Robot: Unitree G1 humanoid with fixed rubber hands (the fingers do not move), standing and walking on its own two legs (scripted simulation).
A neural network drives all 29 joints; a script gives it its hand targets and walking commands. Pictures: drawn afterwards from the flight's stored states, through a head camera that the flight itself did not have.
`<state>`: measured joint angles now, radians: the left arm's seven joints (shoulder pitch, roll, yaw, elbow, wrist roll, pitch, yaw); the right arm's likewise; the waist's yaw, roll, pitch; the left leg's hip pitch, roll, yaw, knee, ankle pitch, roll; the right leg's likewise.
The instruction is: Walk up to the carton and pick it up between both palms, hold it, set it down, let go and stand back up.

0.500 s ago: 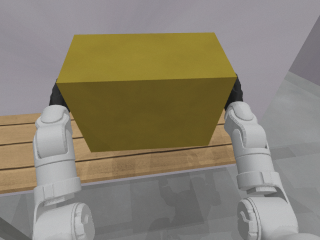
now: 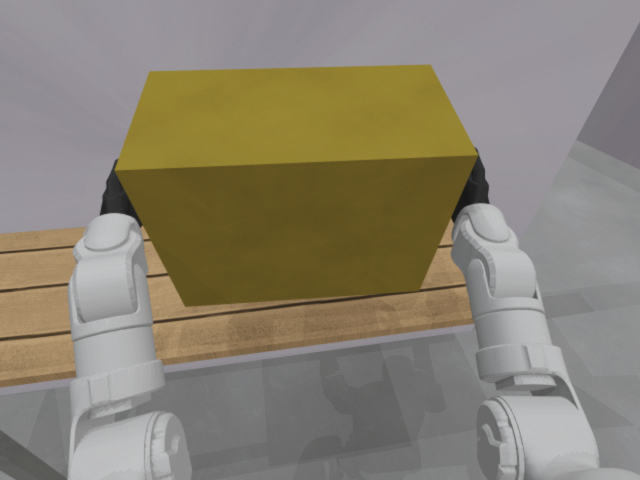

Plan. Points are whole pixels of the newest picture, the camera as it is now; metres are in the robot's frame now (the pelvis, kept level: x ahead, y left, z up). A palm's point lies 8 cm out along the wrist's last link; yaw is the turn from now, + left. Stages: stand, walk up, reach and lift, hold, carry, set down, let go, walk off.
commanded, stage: hold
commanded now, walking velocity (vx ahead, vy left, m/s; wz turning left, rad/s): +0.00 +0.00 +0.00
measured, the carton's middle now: (299, 193) +0.39 +0.00 +0.19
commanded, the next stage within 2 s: none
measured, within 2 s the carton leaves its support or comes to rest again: neither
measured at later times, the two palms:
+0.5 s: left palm (126, 211) +0.37 +0.20 +0.19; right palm (461, 195) +0.36 -0.20 +0.19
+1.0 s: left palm (125, 221) +0.35 +0.20 +0.18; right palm (469, 202) +0.35 -0.20 +0.19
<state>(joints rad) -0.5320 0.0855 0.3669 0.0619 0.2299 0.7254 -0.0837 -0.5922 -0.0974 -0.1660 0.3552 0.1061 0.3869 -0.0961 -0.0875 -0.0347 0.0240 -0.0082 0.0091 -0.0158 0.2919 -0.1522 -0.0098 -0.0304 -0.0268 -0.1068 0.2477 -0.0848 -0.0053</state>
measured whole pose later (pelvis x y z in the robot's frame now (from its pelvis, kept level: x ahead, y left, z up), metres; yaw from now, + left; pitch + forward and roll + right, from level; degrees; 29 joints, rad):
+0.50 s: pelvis +0.01 +0.00 +0.00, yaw +0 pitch -7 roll +0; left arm -0.55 0.10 0.39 0.10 0.25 0.71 -0.11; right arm -0.60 -0.09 -0.15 0.38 0.11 0.38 -0.12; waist -0.10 -0.04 0.02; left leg 0.01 0.02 -0.02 0.28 -0.16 -0.01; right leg -0.01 -0.02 -0.11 0.23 -0.10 -0.01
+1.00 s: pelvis +0.00 +0.00 +0.00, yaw +0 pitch -7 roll +0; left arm -0.52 0.08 0.37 0.05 0.23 0.73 -0.08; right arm -0.59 -0.10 -0.16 0.34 0.11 0.40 -0.10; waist -0.08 -0.04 0.03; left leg -0.01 0.01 -0.01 0.29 -0.15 -0.01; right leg -0.04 -0.02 -0.10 0.25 -0.08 -0.01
